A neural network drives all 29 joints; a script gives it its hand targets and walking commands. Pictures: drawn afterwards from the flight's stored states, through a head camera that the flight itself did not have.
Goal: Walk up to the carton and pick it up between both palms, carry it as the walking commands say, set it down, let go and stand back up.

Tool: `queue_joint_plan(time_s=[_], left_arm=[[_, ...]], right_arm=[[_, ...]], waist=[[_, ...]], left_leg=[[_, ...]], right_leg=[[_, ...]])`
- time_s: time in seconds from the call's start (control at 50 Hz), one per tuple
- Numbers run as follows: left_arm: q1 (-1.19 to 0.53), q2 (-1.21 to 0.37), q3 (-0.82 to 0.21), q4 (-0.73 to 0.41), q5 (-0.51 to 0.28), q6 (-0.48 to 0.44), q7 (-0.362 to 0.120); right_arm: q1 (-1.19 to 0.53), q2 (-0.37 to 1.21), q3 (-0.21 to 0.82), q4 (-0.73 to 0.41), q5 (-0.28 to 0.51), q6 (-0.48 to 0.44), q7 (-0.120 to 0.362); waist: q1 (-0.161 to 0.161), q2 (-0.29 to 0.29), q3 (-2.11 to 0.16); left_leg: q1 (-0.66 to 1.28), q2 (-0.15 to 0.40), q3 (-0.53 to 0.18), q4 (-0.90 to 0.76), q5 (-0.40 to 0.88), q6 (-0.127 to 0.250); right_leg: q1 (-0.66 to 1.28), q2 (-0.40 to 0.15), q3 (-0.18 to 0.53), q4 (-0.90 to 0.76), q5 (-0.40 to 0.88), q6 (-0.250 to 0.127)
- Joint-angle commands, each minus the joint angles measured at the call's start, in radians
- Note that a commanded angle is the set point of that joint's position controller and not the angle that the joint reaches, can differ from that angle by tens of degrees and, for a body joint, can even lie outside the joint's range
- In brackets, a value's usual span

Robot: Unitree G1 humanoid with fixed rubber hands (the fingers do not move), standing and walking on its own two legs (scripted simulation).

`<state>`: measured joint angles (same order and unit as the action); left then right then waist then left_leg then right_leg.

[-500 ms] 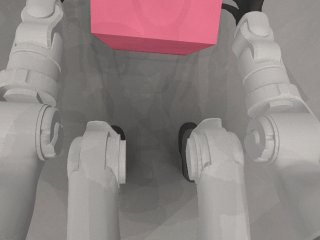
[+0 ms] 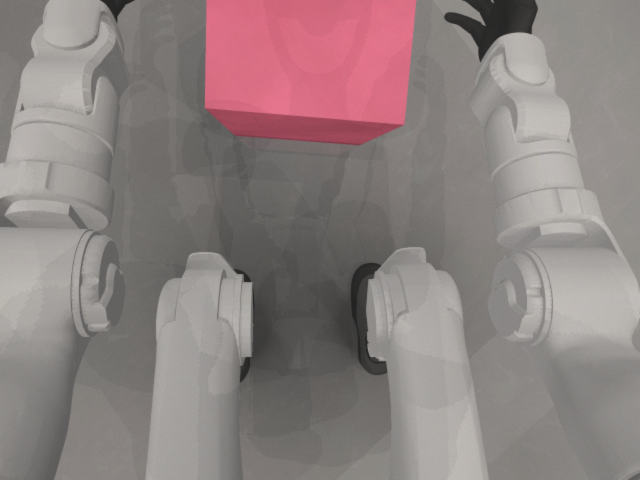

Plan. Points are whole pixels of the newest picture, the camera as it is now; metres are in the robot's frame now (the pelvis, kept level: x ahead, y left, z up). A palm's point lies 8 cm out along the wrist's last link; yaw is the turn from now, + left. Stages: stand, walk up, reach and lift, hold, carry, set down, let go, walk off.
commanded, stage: set down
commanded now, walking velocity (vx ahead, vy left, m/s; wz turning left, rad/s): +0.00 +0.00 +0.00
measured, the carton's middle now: (306, 53) +0.56 +0.00 -0.29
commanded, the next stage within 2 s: let go in 1.00 s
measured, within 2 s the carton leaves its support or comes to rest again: neither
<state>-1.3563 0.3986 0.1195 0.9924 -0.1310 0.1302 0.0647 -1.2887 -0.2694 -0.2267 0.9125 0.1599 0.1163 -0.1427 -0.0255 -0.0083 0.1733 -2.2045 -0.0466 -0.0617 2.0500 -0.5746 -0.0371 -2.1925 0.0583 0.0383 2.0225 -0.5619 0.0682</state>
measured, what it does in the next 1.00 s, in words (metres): rises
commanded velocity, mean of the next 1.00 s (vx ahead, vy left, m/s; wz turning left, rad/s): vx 0.00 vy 0.00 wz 0.00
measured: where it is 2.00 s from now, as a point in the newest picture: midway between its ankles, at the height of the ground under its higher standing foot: (304, 341)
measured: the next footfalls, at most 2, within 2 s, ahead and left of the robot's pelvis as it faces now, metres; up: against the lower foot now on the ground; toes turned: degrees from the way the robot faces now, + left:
none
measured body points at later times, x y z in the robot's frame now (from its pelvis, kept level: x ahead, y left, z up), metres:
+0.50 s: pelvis +0.02 +0.00 +0.12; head +0.34 +0.02 +0.44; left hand +0.57 +0.21 +0.02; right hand +0.55 -0.19 +0.02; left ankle +0.10 +0.13 -0.38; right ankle +0.11 -0.13 -0.38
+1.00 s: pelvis +0.04 +0.00 +0.25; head +0.34 +0.01 +0.59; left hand +0.56 +0.21 +0.15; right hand +0.54 -0.19 +0.15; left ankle +0.10 +0.13 -0.38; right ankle +0.11 -0.13 -0.38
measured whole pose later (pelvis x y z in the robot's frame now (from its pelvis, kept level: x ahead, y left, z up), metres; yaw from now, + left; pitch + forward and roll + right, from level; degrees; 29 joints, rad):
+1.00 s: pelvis +0.04 +0.00 +0.25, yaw +2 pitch +44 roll -1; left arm -1.10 0.29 0.33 0.91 0.09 0.13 -0.05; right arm -1.01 -0.16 -0.38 0.79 -0.07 0.13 -0.04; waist -0.04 0.01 -0.06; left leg -1.49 -0.03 -0.07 1.01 -0.29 -0.03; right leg -1.48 0.02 0.06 1.00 -0.28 0.04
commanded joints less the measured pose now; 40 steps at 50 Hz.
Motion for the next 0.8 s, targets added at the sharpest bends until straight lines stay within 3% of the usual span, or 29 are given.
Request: queue_joint_plan(time_s=[0.0, 0.14, 0.38, 0.78], left_arm=[[-0.228, 0.098, 0.037, -0.106, 0.031, -0.009, -0.006], [-0.190, 0.073, 0.060, -0.131, 0.065, 0.005, -0.014], [-0.132, 0.070, 0.098, -0.237, 0.095, 0.051, -0.032], [0.007, 0.031, 0.178, -0.217, 0.161, 0.006, -0.099]], right_arm=[[-0.188, -0.105, -0.041, -0.111, -0.035, -0.009, 0.004], [-0.144, -0.088, -0.070, -0.144, -0.070, 0.003, 0.020], [-0.077, -0.076, -0.084, -0.246, -0.090, 0.046, 0.036], [0.068, -0.007, -0.116, -0.257, -0.161, 0.014, 0.081]], waist=[[-0.013, 0.067, -1.199], [-0.016, 0.076, -1.209], [-0.013, 0.078, -1.330], [-0.015, 0.059, -1.223]], left_leg=[[0.640, -0.014, 0.119, -0.229, 0.315, 0.004], [0.706, -0.023, 0.113, -0.342, 0.335, 0.000], [0.891, -0.035, 0.121, -0.553, 0.400, -0.003], [1.164, -0.025, 0.097, -0.974, 0.542, -0.004]], right_leg=[[0.580, 0.022, -0.144, -0.204, 0.309, -0.004], [0.577, 0.027, -0.149, -0.313, 0.303, -0.006], [0.747, 0.033, -0.149, -0.522, 0.363, -0.004], [1.076, 0.015, -0.103, -0.955, 0.520, 0.002]])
